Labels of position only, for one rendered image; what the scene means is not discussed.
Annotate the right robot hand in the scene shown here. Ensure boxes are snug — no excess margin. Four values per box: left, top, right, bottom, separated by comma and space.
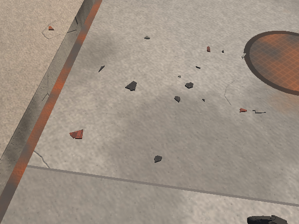
247, 215, 288, 224

